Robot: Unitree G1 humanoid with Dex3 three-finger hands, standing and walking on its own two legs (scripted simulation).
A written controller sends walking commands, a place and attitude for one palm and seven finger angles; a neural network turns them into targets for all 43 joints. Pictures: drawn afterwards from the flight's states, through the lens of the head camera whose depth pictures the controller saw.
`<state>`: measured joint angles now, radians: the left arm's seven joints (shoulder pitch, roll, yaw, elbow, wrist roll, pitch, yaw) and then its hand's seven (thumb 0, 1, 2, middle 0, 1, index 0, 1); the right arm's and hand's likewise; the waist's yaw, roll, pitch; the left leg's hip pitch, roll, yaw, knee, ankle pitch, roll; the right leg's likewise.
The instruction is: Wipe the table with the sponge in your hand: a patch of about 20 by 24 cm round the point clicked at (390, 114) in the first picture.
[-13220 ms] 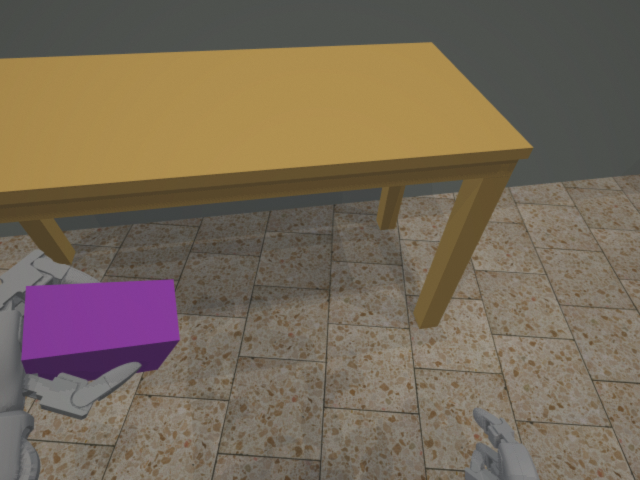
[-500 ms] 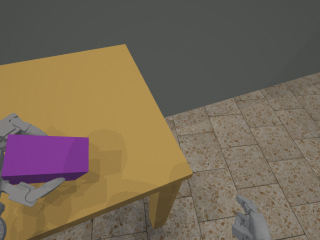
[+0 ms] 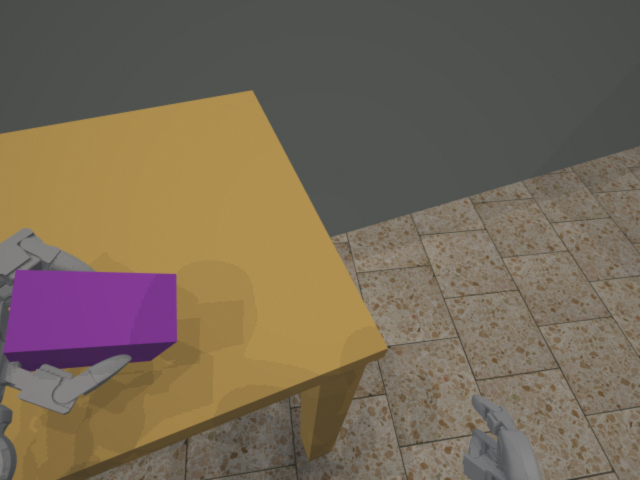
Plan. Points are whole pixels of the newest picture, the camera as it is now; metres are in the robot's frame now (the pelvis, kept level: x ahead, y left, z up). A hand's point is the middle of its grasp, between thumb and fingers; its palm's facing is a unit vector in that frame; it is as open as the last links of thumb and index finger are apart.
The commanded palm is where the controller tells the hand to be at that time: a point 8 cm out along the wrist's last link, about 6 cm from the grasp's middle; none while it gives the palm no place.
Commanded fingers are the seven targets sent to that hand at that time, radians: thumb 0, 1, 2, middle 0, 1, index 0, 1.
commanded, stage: shuffle to correct the standing spot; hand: left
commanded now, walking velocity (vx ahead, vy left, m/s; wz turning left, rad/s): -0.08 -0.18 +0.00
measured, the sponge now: (118, 322) +0.23 +0.21 +0.14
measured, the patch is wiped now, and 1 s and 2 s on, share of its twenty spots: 0.00 0.00 0.00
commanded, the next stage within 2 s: none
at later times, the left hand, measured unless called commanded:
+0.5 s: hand (56, 334) +0.21 +0.24 +0.17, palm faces +0.34 -0.85 -0.41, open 10.1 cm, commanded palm +0.15 +0.28 +0.18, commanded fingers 0.00 0.10 1.30 -1.20 -1.60 -1.20 -1.60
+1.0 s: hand (59, 330) +0.21 +0.24 +0.16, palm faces +0.32 -0.85 -0.42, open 10.1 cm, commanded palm +0.15 +0.28 +0.18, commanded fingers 0.00 0.10 1.30 -1.20 -1.60 -1.20 -1.60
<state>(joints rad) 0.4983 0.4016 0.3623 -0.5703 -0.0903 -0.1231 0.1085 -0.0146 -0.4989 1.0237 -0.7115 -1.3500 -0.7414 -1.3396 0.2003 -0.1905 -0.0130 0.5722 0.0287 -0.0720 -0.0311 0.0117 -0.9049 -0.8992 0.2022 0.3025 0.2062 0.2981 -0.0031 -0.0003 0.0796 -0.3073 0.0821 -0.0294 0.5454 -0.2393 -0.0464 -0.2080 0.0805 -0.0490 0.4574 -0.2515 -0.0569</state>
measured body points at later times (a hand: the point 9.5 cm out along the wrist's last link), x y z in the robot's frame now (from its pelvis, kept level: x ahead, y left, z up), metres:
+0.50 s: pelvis -0.01 +0.00 +0.00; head +0.02 +0.01 +0.45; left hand +0.18 +0.28 +0.19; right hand +0.16 -0.23 -0.08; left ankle +0.03 +0.15 -0.74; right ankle +0.00 -0.08 -0.74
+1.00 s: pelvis -0.01 +0.00 +0.00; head +0.03 +0.01 +0.45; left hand +0.19 +0.28 +0.19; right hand +0.16 -0.23 -0.08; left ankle +0.03 +0.15 -0.74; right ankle +0.00 -0.08 -0.74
